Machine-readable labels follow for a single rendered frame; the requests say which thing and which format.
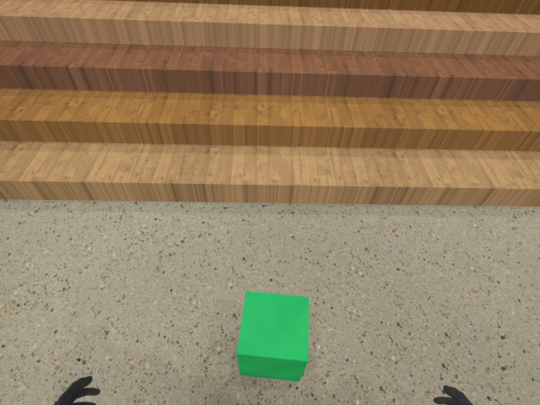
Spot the right robot hand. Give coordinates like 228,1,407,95
434,386,472,405

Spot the left robot hand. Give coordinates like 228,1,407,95
53,376,100,405

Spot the carton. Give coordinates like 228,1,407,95
237,291,309,381

